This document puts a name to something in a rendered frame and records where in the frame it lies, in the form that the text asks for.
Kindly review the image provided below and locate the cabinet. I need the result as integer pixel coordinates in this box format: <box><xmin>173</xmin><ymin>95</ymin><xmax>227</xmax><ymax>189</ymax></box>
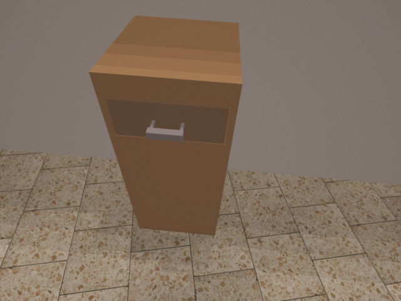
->
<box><xmin>89</xmin><ymin>16</ymin><xmax>242</xmax><ymax>236</ymax></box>

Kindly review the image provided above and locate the handle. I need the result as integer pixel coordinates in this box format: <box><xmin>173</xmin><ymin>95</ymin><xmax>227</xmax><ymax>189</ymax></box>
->
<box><xmin>146</xmin><ymin>120</ymin><xmax>185</xmax><ymax>142</ymax></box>

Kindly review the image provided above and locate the drawer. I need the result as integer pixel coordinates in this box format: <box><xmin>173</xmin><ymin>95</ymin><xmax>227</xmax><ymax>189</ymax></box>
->
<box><xmin>106</xmin><ymin>98</ymin><xmax>229</xmax><ymax>144</ymax></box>

